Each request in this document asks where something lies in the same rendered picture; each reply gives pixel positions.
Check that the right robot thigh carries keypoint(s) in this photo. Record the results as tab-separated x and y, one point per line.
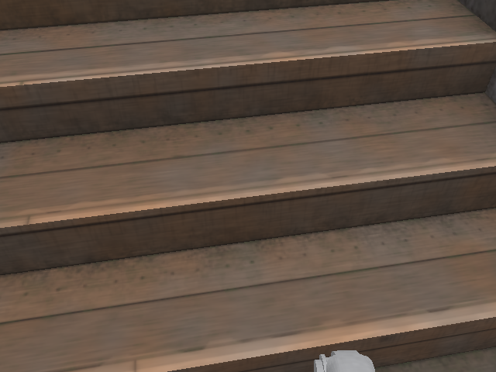
343	361

